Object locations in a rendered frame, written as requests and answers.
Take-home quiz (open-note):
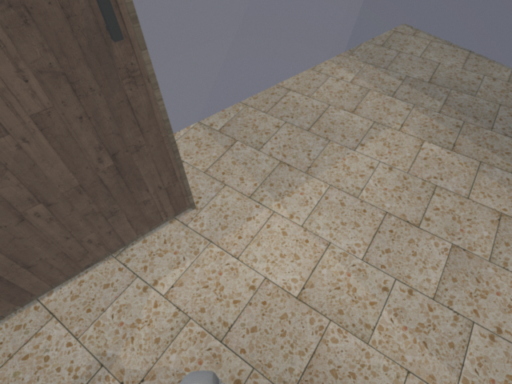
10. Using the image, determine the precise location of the handle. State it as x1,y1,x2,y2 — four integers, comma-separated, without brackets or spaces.
96,0,124,42

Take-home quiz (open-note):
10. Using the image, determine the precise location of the wardrobe door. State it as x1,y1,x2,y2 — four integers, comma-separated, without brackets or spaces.
0,0,190,316

